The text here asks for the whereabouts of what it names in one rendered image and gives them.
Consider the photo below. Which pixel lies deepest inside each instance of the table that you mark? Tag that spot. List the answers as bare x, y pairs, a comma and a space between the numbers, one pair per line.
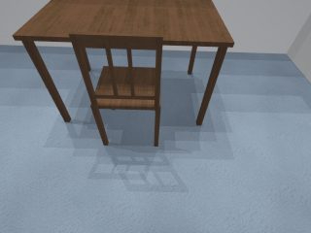
188, 23

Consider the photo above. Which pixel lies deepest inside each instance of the chair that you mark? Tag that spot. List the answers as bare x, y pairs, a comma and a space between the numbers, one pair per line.
121, 87

